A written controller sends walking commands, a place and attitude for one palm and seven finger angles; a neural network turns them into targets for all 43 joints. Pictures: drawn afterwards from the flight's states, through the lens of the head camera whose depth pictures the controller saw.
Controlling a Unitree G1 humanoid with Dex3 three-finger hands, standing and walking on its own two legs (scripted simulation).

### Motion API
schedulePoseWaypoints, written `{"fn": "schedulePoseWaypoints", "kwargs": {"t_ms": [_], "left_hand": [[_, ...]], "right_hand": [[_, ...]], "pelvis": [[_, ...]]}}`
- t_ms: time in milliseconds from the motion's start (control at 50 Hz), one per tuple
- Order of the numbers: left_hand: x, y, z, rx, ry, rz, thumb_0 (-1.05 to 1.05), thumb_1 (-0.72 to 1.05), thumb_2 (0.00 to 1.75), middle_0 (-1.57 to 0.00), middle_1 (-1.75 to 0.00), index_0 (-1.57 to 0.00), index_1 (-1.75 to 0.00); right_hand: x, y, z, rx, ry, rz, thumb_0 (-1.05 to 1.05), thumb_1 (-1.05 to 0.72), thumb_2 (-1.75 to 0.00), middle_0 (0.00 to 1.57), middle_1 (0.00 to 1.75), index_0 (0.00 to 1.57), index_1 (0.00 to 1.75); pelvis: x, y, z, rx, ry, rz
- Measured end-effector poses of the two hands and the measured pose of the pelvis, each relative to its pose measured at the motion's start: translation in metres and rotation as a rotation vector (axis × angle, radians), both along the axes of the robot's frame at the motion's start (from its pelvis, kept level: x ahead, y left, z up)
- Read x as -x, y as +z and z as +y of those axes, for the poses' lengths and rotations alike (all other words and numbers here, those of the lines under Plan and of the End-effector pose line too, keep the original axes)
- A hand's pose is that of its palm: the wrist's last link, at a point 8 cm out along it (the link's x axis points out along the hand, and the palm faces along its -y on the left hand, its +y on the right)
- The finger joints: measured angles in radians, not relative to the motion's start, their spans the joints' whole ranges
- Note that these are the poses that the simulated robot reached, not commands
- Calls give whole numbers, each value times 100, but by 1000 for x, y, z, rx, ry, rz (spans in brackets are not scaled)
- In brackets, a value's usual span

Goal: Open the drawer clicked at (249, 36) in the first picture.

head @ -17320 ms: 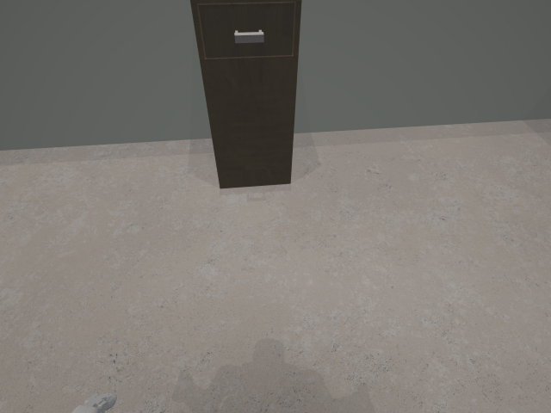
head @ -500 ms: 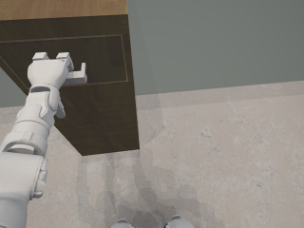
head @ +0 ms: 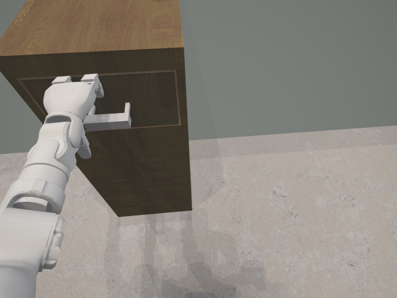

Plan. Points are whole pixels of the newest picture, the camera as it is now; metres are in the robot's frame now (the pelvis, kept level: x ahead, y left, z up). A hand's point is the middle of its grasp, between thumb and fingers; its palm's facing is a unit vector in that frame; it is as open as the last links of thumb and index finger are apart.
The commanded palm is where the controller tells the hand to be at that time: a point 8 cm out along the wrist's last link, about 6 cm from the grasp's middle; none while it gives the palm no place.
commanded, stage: lift the fingers back up to retry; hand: left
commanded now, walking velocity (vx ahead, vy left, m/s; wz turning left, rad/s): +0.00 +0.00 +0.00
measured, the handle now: (109, 114) +0.53 +0.21 +0.03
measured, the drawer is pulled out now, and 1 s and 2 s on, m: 0.00 0.00 0.00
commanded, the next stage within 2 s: re-aim the fingers above the handle in 0.22 s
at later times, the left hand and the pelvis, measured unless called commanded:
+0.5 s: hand (97, 116) +0.47 +0.21 +0.09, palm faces +0.01 -0.02 -1.00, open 13.8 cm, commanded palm +0.45 +0.22 +0.15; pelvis +0.00 -0.02 +0.00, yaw +1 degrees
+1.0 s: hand (93, 120) +0.46 +0.21 +0.09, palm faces +0.00 -0.01 -1.00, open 13.8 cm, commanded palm +0.45 +0.22 +0.15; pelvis +0.00 -0.02 +0.00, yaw +1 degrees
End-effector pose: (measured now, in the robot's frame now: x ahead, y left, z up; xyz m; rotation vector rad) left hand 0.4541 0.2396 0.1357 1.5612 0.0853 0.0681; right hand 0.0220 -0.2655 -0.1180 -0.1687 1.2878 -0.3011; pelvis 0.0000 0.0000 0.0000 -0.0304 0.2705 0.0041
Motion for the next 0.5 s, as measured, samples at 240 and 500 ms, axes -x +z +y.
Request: {"fn": "schedulePoseWaypoints", "kwargs": {"t_ms": [240, 500], "left_hand": [[-2, 4, -12, 12, -24, 53, 0, -49, 30, -32, -120, -32, -120], [8, 7, -34, 7, -65, -24, 0, -49, 30, -32, -120, -32, -120]], "right_hand": [[-35, 4, -2, -13, 33, -67, 1, -91, -90, 20, 30, 20, 30], [-35, 0, -16, -17, 50, -44, 1, -91, -90, 20, 30, 20, 30]], "pelvis": [[-5, 5, -6, -13, -6, -24], [-3, 4, -16, -16, 13, -28]]}}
